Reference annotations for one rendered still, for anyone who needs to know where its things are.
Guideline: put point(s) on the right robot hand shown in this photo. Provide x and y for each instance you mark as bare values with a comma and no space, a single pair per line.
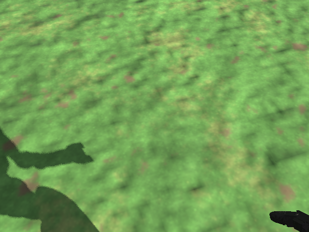
298,220

